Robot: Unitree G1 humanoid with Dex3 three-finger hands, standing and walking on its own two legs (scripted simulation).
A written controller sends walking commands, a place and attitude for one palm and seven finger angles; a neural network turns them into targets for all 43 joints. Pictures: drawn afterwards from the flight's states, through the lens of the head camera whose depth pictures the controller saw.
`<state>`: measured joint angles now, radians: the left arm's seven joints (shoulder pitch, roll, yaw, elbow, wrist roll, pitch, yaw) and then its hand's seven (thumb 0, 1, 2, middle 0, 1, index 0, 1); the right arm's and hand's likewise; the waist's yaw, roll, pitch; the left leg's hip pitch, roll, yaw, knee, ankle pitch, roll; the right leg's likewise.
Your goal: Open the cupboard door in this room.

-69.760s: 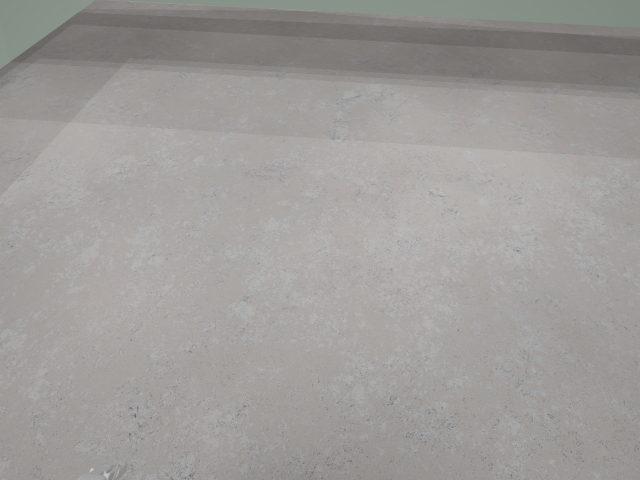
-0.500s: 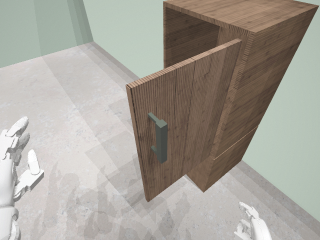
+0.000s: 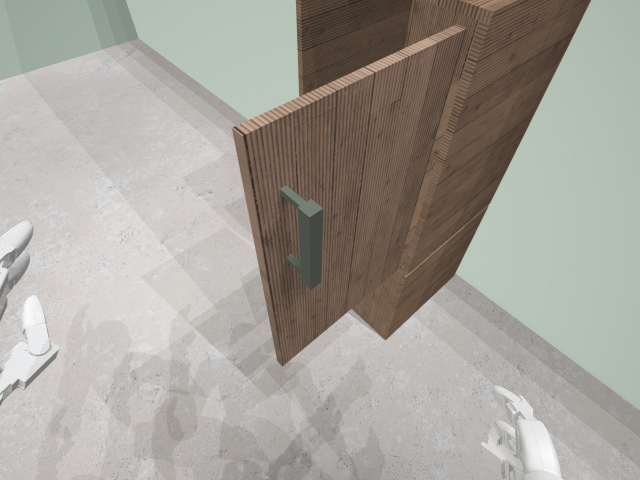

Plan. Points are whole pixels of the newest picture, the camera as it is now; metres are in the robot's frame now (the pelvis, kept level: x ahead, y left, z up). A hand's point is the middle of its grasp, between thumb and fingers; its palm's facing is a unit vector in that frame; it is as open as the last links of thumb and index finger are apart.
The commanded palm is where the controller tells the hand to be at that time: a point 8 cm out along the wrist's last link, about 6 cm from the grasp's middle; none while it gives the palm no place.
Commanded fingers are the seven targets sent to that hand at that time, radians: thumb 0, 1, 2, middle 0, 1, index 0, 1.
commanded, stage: step back with the hand held close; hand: left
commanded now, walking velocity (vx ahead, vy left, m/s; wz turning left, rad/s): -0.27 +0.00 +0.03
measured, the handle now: (300, 240) +0.39 +0.06 +0.08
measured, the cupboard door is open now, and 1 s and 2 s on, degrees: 90 90 90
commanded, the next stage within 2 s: stop stepping back and stand still in 0.74 s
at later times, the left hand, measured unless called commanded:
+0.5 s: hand out of the picture +0.12 +0.27 +0.16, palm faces +0.45 -0.77 -0.44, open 7.5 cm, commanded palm +0.04 +0.32 +0.18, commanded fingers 0.00 0.90 0.90 -0.20 -0.30 -0.20 -0.30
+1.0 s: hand out of the picture +0.03 +0.24 +0.16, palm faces +0.33 -0.80 -0.49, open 7.5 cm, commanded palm -0.04 +0.28 +0.18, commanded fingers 0.00 0.90 0.90 -0.20 -0.30 -0.20 -0.30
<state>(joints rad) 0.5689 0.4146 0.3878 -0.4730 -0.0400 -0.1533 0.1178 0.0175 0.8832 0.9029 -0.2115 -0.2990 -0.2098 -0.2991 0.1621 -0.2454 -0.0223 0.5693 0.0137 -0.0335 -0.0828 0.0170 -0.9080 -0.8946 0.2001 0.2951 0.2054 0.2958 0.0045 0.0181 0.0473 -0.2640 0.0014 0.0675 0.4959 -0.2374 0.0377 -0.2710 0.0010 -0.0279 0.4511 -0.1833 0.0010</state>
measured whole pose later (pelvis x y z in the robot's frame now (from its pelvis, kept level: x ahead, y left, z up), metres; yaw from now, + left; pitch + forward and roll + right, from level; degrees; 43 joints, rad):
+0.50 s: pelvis -0.09 +0.01 -0.02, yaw +1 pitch -2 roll -2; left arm 0.51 0.40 0.44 -0.54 -0.01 -0.24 0.17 0.02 0.88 0.90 -0.21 -0.30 -0.21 -0.30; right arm 0.23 -0.22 0.01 0.60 -0.01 -0.10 -0.08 0.02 -0.91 -0.89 0.20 0.30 0.21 0.30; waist -0.02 -0.01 0.07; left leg -0.46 -0.01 0.04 0.68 -0.24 0.06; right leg -0.45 0.00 -0.03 0.65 -0.24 0.01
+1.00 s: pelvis -0.18 -0.01 -0.01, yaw -2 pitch +0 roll -1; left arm 0.57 0.49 0.45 -0.51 -0.06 -0.19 0.12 0.02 0.88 0.90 -0.21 -0.30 -0.21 -0.30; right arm 0.16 -0.19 0.01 0.60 -0.01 -0.12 -0.07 0.02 -0.91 -0.89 0.20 0.30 0.21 0.30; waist -0.02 -0.05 0.01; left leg -0.42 -0.02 0.03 0.44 -0.03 0.04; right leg -0.19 0.05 0.00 0.59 -0.48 -0.01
